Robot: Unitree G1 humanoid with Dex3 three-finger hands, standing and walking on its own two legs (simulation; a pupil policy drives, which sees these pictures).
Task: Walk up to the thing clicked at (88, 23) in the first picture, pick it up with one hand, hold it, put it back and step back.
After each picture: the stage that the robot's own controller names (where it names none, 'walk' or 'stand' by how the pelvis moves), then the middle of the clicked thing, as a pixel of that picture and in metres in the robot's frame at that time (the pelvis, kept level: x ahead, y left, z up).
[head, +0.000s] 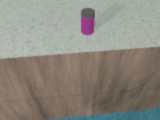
stand; (87, 22) +0.69 +0.00 +0.03
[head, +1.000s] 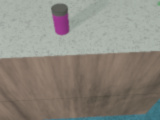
rise first; (60, 20) +0.61 +0.13 +0.07
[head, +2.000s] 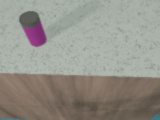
rise first; (34, 29) +0.50 +0.21 +0.07
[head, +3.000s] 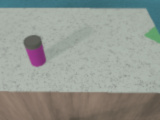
stand; (35, 51) +0.48 +0.21 +0.04
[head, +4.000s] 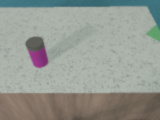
stand; (37, 52) +0.48 +0.20 +0.03
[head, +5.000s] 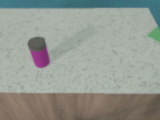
stand; (39, 52) +0.48 +0.20 +0.03
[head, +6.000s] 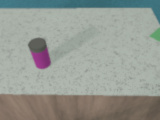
stand; (40, 54) +0.47 +0.19 +0.03
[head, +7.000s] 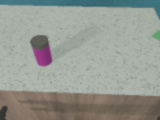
rise first; (42, 51) +0.48 +0.19 +0.03
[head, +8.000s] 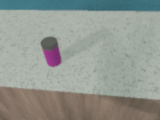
go down; (51, 52) +0.49 +0.19 +0.03
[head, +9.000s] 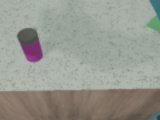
go down; (31, 46) +0.48 +0.18 +0.04
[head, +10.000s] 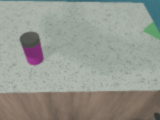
go down; (32, 49) +0.49 +0.18 +0.05
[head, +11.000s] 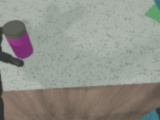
close in; (19, 40) +0.47 +0.20 +0.08
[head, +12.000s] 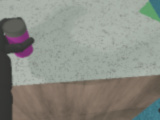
lift; (19, 39) +0.48 +0.19 +0.09
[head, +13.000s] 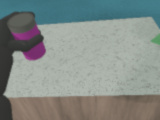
lift; (28, 37) +0.35 +0.16 +0.26
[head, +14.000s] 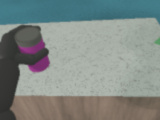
hold; (33, 50) +0.34 +0.16 +0.22
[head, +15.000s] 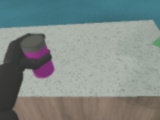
hold; (38, 57) +0.34 +0.15 +0.20
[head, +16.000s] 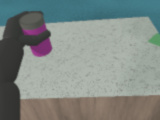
crouch; (37, 35) +0.40 +0.14 +0.24
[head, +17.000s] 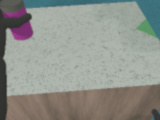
lower; (17, 19) +0.49 +0.18 +0.20
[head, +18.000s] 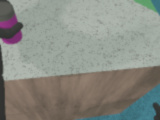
lower; (7, 24) +0.51 +0.19 +0.10
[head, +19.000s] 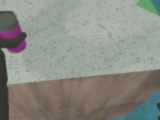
lower; (11, 34) +0.49 +0.19 +0.09
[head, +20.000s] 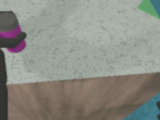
lower; (11, 33) +0.49 +0.20 +0.09
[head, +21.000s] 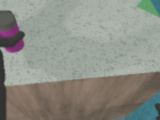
lower; (9, 33) +0.49 +0.20 +0.09
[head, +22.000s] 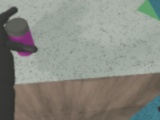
withdraw; (21, 38) +0.48 +0.18 +0.08
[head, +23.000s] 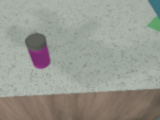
sink last; (38, 51) +0.45 +0.16 +0.07
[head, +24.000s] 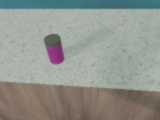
stand; (54, 49) +0.50 +0.17 +0.05
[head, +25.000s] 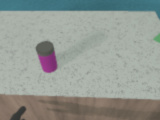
stand; (47, 57) +0.46 +0.17 +0.04
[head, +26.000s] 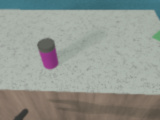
stand; (48, 54) +0.48 +0.17 +0.03
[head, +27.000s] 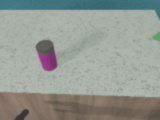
stand; (47, 56) +0.46 +0.18 +0.03
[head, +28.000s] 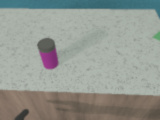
stand; (48, 54) +0.47 +0.17 +0.03
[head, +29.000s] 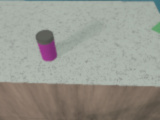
walk; (47, 46) +0.50 +0.17 +0.04
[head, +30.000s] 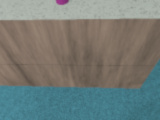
walk; out of the picture +0.78 +0.13 +0.05
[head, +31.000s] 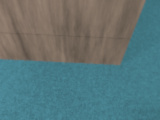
stand; out of the picture +1.13 +0.17 +0.05
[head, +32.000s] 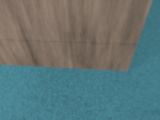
stand; out of the picture +1.13 +0.13 +0.05
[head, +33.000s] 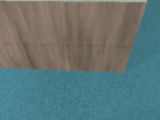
stand; out of the picture +1.13 +0.15 +0.03
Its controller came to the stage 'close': yes
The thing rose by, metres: 0.22
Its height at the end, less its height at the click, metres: +0.00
